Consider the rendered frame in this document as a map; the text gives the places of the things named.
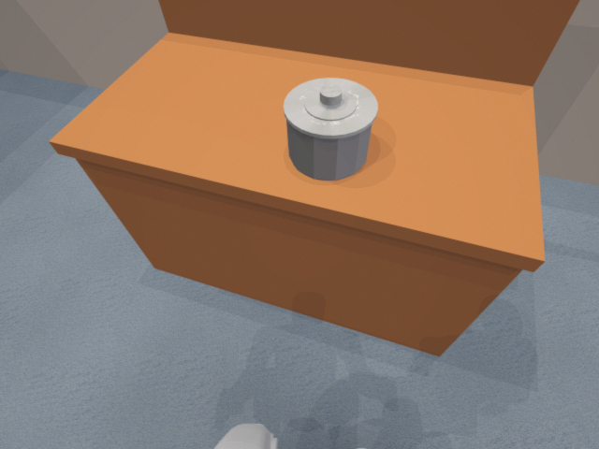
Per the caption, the lid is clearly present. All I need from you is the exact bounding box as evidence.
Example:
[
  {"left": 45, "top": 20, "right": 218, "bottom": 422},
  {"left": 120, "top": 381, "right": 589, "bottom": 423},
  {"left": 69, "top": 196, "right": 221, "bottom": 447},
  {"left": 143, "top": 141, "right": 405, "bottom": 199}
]
[{"left": 284, "top": 78, "right": 378, "bottom": 139}]

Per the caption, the table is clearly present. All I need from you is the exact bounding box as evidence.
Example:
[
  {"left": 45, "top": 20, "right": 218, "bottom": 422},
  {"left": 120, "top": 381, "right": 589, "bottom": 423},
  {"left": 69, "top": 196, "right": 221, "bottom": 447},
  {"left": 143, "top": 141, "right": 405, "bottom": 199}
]
[{"left": 49, "top": 0, "right": 580, "bottom": 356}]

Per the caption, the pot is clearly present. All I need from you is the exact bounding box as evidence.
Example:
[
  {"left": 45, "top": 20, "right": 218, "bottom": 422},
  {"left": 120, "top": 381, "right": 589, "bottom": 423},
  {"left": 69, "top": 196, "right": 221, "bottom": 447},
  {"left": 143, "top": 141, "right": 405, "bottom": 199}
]
[{"left": 286, "top": 120, "right": 372, "bottom": 181}]

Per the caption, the knob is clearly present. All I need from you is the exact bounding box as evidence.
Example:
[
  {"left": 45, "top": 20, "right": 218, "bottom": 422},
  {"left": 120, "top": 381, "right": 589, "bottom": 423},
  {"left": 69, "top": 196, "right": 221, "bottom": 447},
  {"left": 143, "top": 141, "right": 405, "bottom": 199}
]
[{"left": 320, "top": 84, "right": 343, "bottom": 106}]

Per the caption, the robot left thigh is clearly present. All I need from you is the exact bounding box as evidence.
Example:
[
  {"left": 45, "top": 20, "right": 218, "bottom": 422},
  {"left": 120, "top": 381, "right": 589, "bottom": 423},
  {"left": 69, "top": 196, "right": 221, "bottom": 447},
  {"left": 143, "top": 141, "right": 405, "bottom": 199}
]
[{"left": 214, "top": 424, "right": 278, "bottom": 449}]

